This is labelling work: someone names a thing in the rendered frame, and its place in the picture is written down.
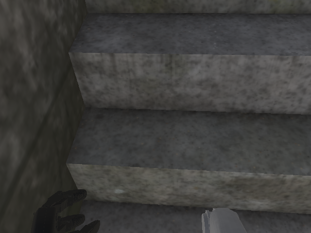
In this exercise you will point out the right robot thigh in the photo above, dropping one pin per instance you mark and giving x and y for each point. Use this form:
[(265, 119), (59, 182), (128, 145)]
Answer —
[(221, 220)]

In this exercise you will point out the left robot hand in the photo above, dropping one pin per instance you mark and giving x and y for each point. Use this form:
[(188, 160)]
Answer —
[(47, 220)]

